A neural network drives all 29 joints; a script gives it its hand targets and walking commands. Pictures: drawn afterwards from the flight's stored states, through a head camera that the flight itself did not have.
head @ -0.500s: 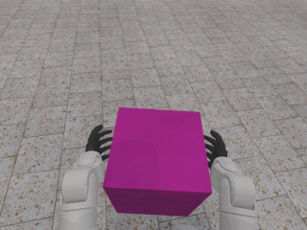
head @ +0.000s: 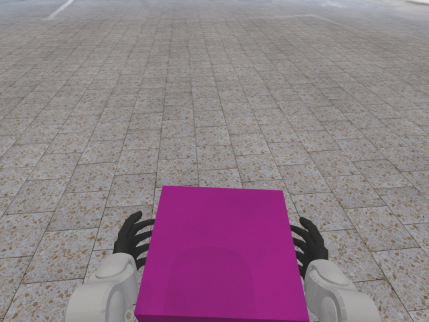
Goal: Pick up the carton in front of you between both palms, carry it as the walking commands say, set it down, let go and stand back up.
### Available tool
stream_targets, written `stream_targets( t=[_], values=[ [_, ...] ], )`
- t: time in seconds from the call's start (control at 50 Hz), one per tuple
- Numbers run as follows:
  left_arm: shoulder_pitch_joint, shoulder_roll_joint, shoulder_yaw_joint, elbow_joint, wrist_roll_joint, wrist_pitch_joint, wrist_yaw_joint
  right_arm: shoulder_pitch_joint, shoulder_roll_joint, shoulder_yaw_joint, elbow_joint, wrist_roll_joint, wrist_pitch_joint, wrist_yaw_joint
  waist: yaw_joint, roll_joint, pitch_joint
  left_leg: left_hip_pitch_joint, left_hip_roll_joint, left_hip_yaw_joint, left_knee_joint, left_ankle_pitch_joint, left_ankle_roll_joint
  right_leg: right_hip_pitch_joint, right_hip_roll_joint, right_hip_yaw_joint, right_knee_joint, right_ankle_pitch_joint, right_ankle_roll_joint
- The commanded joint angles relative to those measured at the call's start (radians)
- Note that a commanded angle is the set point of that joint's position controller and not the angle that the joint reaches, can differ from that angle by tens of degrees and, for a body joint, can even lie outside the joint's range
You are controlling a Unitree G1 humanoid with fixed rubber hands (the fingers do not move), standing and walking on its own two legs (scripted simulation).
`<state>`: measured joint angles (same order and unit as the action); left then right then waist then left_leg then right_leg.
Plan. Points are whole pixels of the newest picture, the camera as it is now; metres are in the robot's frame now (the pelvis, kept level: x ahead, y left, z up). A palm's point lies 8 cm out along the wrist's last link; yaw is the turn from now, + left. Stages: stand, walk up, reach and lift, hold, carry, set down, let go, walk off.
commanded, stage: carry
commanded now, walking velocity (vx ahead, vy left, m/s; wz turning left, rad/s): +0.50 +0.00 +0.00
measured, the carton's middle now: (218, 274) +0.23 +0.00 +0.02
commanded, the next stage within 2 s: none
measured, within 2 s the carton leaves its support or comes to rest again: neither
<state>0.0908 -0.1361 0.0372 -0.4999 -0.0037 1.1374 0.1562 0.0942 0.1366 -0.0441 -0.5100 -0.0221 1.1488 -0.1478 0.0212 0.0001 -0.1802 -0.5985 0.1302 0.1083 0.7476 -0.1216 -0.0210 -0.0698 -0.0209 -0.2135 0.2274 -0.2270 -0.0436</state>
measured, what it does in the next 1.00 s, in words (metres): walks ahead: left foot, then right foot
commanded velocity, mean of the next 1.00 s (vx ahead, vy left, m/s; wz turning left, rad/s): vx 0.27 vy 0.00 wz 0.00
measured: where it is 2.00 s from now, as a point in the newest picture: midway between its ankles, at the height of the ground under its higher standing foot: (214, 275)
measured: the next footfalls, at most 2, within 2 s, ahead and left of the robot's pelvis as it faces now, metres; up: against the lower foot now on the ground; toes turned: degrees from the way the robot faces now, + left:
left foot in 0.20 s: +0.35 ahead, +0.14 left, +0.00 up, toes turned +11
right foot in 0.70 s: +0.67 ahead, -0.11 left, +0.00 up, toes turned +1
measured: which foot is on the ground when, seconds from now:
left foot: up 0.00-0.18, down 0.20-0.70, up 0.72-0.98, down 1.00-1.00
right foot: down 0.00-0.24, up 0.26-0.68, down 0.70-1.00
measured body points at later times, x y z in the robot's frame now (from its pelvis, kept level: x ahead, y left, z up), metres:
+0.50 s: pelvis +0.34 +0.05 +0.00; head +0.32 +0.07 +0.45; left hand +0.58 +0.19 +0.07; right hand +0.56 -0.12 +0.08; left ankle +0.31 +0.13 -0.75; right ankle +0.41 -0.11 -0.69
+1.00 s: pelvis +0.60 -0.01 -0.01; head +0.61 -0.02 +0.44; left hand +0.84 +0.15 +0.08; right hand +0.85 -0.16 +0.07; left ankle +0.63 +0.12 -0.75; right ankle +0.63 -0.09 -0.75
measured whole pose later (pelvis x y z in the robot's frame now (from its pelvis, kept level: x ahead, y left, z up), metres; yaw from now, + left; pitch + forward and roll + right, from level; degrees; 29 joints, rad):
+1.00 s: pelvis +0.60 -0.01 -0.01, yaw +0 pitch +3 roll -1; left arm 0.09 -0.14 0.03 -0.59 -0.01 1.11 0.15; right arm 0.08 0.13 -0.03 -0.60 -0.02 1.14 -0.15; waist 0.01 0.04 -0.06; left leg -0.32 0.08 0.14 0.45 -0.21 -0.02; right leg -0.28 -0.03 -0.24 0.39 -0.16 -0.06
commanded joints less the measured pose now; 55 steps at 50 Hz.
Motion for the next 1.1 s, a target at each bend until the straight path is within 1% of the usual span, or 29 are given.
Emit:
stream_targets(
  t=[0.0, 0.12, 0.16, 0.18, 0.2, 0.22, 0.24, 0.26, 0.28, 0.3, 0.32, 0.36, 0.46, 0.56, 0.62, 0.66, 0.68, 0.7, 0.72, 0.74, 0.76, 0.78, 0.8, 0.84, 0.92, 0.96, 1.0, 1.04, 1.08],
  values=[
    [-0.297, -0.585, -0.502, -0.071, -0.144, -0.001, -0.027, -0.316, 0.606, 0.522, -0.069, 0.138, -0.012, 0.0, -0.01, -0.124, 0.058, -0.03, -0.017, 0.052, -0.123, 0.102, -0.006, 0.018, -0.226, 0.109, -0.14, 0.175, -0.068],
    [-0.314, -0.576, -0.504, -0.081, -0.133, -0.009, -0.015, -0.345, 0.59, 0.528, -0.094, 0.153, -0.019, 0.0, -0.005, -0.168, 0.091, 0.067, -0.055, 0.115, -0.231, 0.086, 0.042, 0.116, -0.23, 0.06, -0.034, 0.422, -0.044],
    [-0.31, -0.58, -0.522, -0.097, -0.144, -0.008, -0.014, -0.313, 0.592, 0.516, -0.083, 0.154, -0.023, -0.001, -0.025, -0.141, 0.007, 0.318, -0.134, 0.189, -0.281, 0.009, 0.057, 0.086, -0.201, -0.015, 0.204, 0.64, -0.008],
    [-0.304, -0.576, -0.531, -0.107, -0.144, -0.008, -0.014, -0.283, 0.594, 0.505, -0.071, 0.152, -0.025, 0.0, -0.043, -0.078, -0.078, 0.531, -0.129, 0.161, -0.293, -0.041, 0.057, -0.01, -0.156, -0.033, 0.422, 0.581, 0.019],
    [-0.287, -0.58, -0.536, -0.116, -0.146, -0.007, -0.016, -0.274, 0.586, 0.502, -0.08, 0.15, -0.026, 0.003, -0.049, 0.103, -0.193, 0.794, 0.141, -0.243, -0.365, -0.233, 0.15, -0.294, -0.096, -0.004, 0.731, 0.34, 0.07],
    [-0.297, -0.598, -0.553, -0.146, -0.156, -0.01, -0.022, -0.264, 0.616, 0.519, -0.068, 0.158, -0.033, 0.011, -0.044, 0.341, -0.263, 0.917, 0.313, -0.639, -0.535, -0.164, 0.26, -0.511, 0.049, 0.068, 1.008, -0.18, 0.091],
    [-0.315, -0.64, -0.57, -0.138, -0.164, -0.016, -0.029, -0.272, 0.656, 0.522, -0.082, 0.174, -0.038, 0.023, -0.043, 0.24, -0.23, 0.88, 0.303, -0.568, -0.515, 0.026, 0.259, -0.588, -0.001, 0.192, 1.153, -0.233, 0.062],
    [-0.315, -0.694, -0.581, -0.127, -0.168, -0.024, -0.039, -0.283, 0.701, 0.54, -0.094, 0.181, -0.05, 0.036, -0.048, 0.159, -0.221, 0.825, 0.277, -0.451, -0.473, 0.157, 0.241, -0.601, -0.043, 0.22, 1.178, -0.199, 0.037],
    [-0.324, -0.733, -0.59, -0.124, -0.162, -0.035, -0.05, -0.301, 0.735, 0.548, -0.097, 0.183, -0.063, 0.049, -0.042, 0.068, -0.196, 0.73, 0.257, -0.349, -0.468, 0.198, 0.2, -0.583, -0.091, 0.227, 1.113, -0.14, 0.025],
    [-0.323, -0.762, -0.589, -0.113, -0.152, -0.047, -0.058, -0.331, 0.758, 0.566, -0.109, 0.189, -0.075, 0.059, -0.032, 0.052, -0.176, 0.644, 0.229, -0.279, -0.504, 0.127, 0.158, -0.537, -0.12, 0.23, 1.014, -0.088, 0.024],
    [-0.32, -0.779, -0.588, -0.103, -0.139, -0.056, -0.062, -0.339, 0.771, 0.577, -0.104, 0.191, -0.082, 0.069, -0.029, 0.068, -0.161, 0.585, 0.207, -0.218, -0.542, 0.023, 0.129, -0.499, -0.123, 0.209, 0.952, -0.055, 0.029],
    [-0.283, -0.781, -0.585, -0.074, -0.116, -0.069, -0.063, -0.309, 0.756, 0.579, -0.085, 0.194, -0.09, 0.084, -0.033, 0.116, -0.12, 0.529, 0.181, -0.149, -0.605, -0.087, 0.127, -0.491, -0.116, 0.166, 0.842, -0.009, 0.038],
    [-0.25, -0.728, -0.567, -0.079, -0.095, -0.067, -0.041, -0.284, 0.677, 0.574, -0.093, 0.199, -0.082, 0.084, -0.035, 0.128, -0.02, 0.552, 0.147, -0.055, -0.668, -0.083, 0.14, -0.572, -0.113, 0.096, 0.522, 0.121, 0.08],
    [-0.274, -0.626, -0.557, -0.132, -0.118, -0.032, -0.018, -0.279, 0.591, 0.542, -0.119, 0.182, -0.051, 0.045, -0.036, 0.13, 0.072, 0.593, 0.125, 0.027, -0.64, 0.109, 0.128, -0.559, -0.088, 0.045, 0.35, 0.223, 0.065],
    [-0.276, -0.565, -0.535, -0.143, -0.136, -0.01, -0.007, -0.27, 0.547, 0.518, -0.131, 0.168, -0.03, 0.017, -0.034, 0.15, 0.078, 0.627, 0.108, 0.093, -0.513, 0.402, 0.085, -0.451, -0.051, 0.009, 0.277, 0.261, 0.045],
    [-0.258, -0.544, -0.526, -0.138, -0.145, -0.001, -0.002, -0.279, 0.527, 0.517, -0.144, 0.167, -0.017, 0.002, -0.014, 0.121, 0.017, 0.575, 0.057, 0.157, -0.303, 0.497, 0.031, -0.205, 0.013, -0.047, 0.177, 0.321, 0.048],
    [-0.263, -0.537, -0.523, -0.148, -0.146, 0.003, -0.001, -0.283, 0.514, 0.517, -0.151, 0.167, -0.011, -0.003, -0.007, 0.075, -0.03, 0.504, 0.021, 0.16, -0.165, 0.416, -0.003, -0.039, -0.016, -0.025, 0.148, 0.395, 0.054],
    [-0.261, -0.521, -0.513, -0.156, -0.148, 0.008, 0.0, -0.29, 0.507, 0.523, -0.159, 0.169, -0.004, -0.008, -0.001, -0.089, -0.122, 0.325, -0.028, 0.136, 0.067, 0.088, -0.037, 0.183, -0.222, 0.188, 0.219, 0.743, 0.01],
    [-0.269, -0.523, -0.511, -0.149, -0.16, 0.009, -0.002, -0.3, 0.529, 0.543, -0.17, 0.184, 0.0, -0.007, 0.006, -0.314, -0.258, 0.107, -0.133, 0.059, 0.352, -0.396, -0.058, 0.404, -0.418, 0.494, 0.189, 0.898, -0.162],
    [-0.237, -0.555, -0.514, -0.155, -0.174, 0.006, -0.009, -0.282, 0.547, 0.55, -0.177, 0.188, 0.001, -0.004, -0.006, -0.269, -0.275, 0.104, -0.12, -0.044, 0.437, -0.463, -0.037, 0.309, -0.425, 0.503, 0.122, 0.842, -0.186],
    [-0.26, -0.606, -0.517, -0.167, -0.177, -0.001, -0.021, -0.313, 0.599, 0.562, -0.186, 0.196, -0.003, 0.004, -0.009, -0.215, -0.258, 0.104, -0.086, -0.08, 0.427, -0.446, -0.009, 0.247, -0.388, 0.421, 0.109, 0.799, -0.171],
    [-0.282, -0.66, -0.525, -0.173, -0.176, -0.01, -0.033, -0.334, 0.646, 0.57, -0.188, 0.2, -0.01, 0.014, -0.013, -0.135, -0.24, 0.13, -0.044, -0.099, 0.343, -0.413, 0.009, 0.18, -0.364, 0.348, 0.09, 0.75, -0.137],
    [-0.303, -0.701, -0.534, -0.168, -0.182, -0.02, -0.044, -0.355, 0.693, 0.582, -0.19, 0.2, -0.017, 0.024, -0.018, -0.111, -0.212, 0.178, -0.015, -0.103, 0.194, -0.382, 0.016, 0.11, -0.328, 0.268, 0.07, 0.685, -0.092],
    [-0.333, -0.743, -0.551, -0.172, -0.188, -0.034, -0.063, -0.352, 0.743, 0.596, -0.181, 0.191, -0.034, 0.035, -0.02, -0.138, -0.195, 0.283, -0.051, -0.053, -0.005, -0.348, 0.01, 0.023, -0.281, 0.18, 0.034, 0.594, -0.072],
    [-0.281, -0.71, -0.57, -0.186, -0.182, -0.038, -0.074, -0.305, 0.716, 0.595, -0.185, 0.17, -0.044, 0.036, -0.018, -0.13, -0.204, 0.36, -0.06, 0.019, -0.233, -0.179, -0.001, 0.002, -0.261, 0.125, 0.064, 0.427, -0.08],
    [-0.279, -0.679, -0.574, -0.182, -0.175, -0.028, -0.069, -0.294, 0.677, 0.583, -0.182, 0.164, -0.034, 0.034, -0.024, -0.112, -0.168, 0.448, -0.038, 0.037, -0.371, 0.027, -0.006, -0.086, -0.215, 0.092, 0.099, 0.248, -0.031],
    [-0.276, -0.631, -0.552, -0.141, -0.15, -0.009, -0.057, -0.303, 0.619, 0.563, -0.164, 0.156, -0.014, 0.03, -0.016, -0.047, -0.103, 0.476, 0.056, -0.03, -0.385, 0.086, -0.007, -0.19, -0.18, 0.08, 0.127, 0.05, 0.015],
    [-0.308, -0.593, -0.538, -0.128, -0.138, 0.014, -0.046, -0.321, 0.588, 0.539, -0.12, 0.152, 0.001, 0.028, -0.017, 0.053, -0.023, 0.361, 0.077, -0.042, -0.349, 0.14, 0.006, -0.144, -0.153, 0.093, 0.142, 0.146, 0.046],
    [-0.306, -0.59, -0.528, -0.106, -0.13, 0.027, -0.036, -0.309, 0.579, 0.52, -0.083, 0.154, 0.012, 0.028, -0.023, 0.05, -0.031, 0.373, 0.066, -0.039, -0.323, 0.271, 0.009, -0.114, -0.16, 0.104, 0.203, 0.32, 0.049]
  ],
)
